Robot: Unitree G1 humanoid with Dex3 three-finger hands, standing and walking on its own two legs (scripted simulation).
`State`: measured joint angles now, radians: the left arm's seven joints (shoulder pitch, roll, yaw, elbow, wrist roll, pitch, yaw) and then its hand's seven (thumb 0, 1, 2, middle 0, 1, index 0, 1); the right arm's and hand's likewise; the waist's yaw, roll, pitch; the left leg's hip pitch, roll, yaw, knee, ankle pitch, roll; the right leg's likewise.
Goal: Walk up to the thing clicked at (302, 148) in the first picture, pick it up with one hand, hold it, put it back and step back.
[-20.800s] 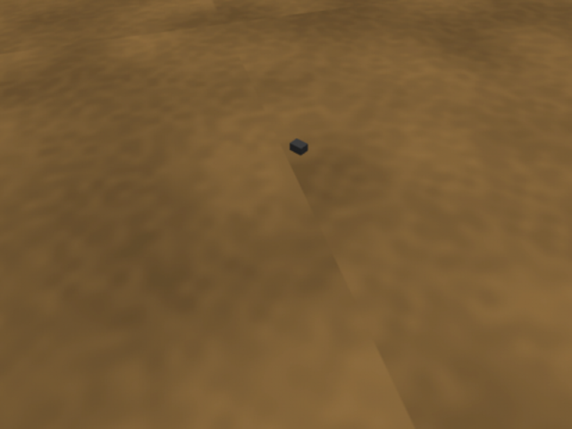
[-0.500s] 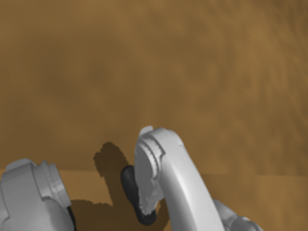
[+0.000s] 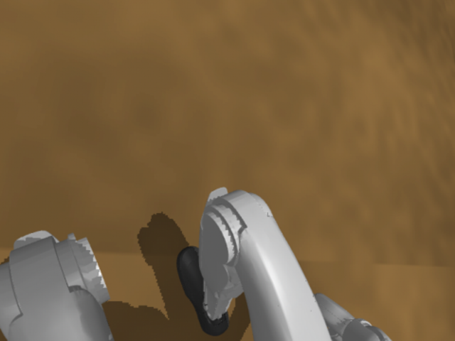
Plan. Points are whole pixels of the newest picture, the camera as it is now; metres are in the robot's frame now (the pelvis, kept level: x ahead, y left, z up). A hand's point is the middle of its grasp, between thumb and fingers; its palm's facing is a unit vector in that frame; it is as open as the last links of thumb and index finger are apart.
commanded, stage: close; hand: left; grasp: from above
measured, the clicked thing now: out of the picture +0.40 +0.39 -0.27
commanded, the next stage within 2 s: settle in 0.74 s
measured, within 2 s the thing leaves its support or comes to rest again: leaves its support in 1.12 s
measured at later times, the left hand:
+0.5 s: hand out of the picture +0.39 +0.38 -0.25, palm faces -0.39 -0.23 -0.89, open 8.9 cm
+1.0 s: hand out of the picture +0.39 +0.38 -0.24, palm faces -0.39 -0.22 -0.89, open 8.8 cm
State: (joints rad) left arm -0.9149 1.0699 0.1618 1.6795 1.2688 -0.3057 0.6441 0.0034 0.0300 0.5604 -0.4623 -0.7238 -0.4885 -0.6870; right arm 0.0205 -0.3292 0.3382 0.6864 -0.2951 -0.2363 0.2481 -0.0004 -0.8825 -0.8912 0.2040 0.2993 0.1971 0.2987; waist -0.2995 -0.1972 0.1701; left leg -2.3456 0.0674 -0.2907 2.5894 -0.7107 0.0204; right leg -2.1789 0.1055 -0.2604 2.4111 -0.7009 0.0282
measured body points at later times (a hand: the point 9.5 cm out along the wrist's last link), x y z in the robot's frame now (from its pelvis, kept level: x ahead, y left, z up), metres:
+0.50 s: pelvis +0.00 +0.00 +0.00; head +0.25 +0.15 +0.34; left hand +0.40 +0.39 -0.20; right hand +0.10 -0.24 -0.06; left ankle +0.07 +0.13 -0.26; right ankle +0.11 -0.11 -0.26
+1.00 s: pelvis +0.00 +0.00 +0.00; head +0.25 +0.16 +0.34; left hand +0.41 +0.39 -0.19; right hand +0.11 -0.24 -0.06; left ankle +0.07 +0.13 -0.26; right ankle +0.11 -0.11 -0.26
